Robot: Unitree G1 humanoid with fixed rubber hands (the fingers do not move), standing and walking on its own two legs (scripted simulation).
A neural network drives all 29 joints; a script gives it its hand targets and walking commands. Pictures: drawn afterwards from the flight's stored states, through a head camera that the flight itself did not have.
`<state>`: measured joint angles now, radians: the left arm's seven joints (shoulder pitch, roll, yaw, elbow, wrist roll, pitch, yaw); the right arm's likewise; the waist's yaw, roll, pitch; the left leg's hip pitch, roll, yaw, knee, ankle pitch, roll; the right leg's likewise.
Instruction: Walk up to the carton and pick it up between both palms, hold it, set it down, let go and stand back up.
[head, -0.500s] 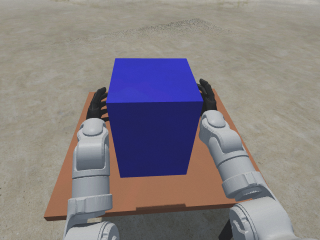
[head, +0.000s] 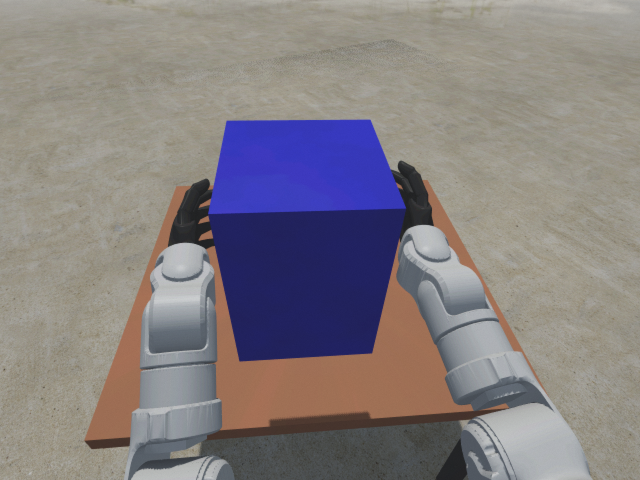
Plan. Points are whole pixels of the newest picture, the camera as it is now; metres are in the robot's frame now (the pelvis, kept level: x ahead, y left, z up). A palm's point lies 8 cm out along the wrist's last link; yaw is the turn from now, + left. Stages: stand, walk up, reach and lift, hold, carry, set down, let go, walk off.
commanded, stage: hold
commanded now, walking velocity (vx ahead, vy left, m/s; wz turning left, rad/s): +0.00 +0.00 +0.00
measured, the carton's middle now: (303, 243) +0.38 +0.00 +0.15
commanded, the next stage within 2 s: none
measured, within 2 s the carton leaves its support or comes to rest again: neither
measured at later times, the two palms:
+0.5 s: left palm (192, 244) +0.36 +0.13 +0.18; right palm (417, 225) +0.36 -0.14 +0.19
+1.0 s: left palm (186, 242) +0.36 +0.13 +0.19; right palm (412, 223) +0.36 -0.13 +0.19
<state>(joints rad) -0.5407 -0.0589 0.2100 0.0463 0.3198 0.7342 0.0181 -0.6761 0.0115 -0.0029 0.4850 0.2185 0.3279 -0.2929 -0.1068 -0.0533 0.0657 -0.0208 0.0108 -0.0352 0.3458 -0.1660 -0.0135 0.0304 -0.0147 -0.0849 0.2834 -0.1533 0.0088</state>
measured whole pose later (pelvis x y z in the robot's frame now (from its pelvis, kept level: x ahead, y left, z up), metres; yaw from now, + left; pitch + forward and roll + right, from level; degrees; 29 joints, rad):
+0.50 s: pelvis +0.00 -0.01 +0.00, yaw +0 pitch -9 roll -1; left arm -0.57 -0.06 0.23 0.08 0.33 0.73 0.01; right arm -0.70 0.02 -0.02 0.52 0.20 0.32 -0.28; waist -0.10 -0.05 0.06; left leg -0.02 0.02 -0.03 0.33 -0.15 -0.02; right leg 0.02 -0.01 -0.08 0.29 -0.15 0.00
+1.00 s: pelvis +0.00 +0.00 +0.00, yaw -1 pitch -9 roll -1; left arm -0.59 -0.06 0.24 0.11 0.33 0.73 0.01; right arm -0.71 0.02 -0.04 0.55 0.19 0.32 -0.28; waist -0.09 -0.06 0.05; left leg -0.03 0.01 -0.02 0.33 -0.15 -0.01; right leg 0.01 -0.01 -0.07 0.29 -0.15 0.01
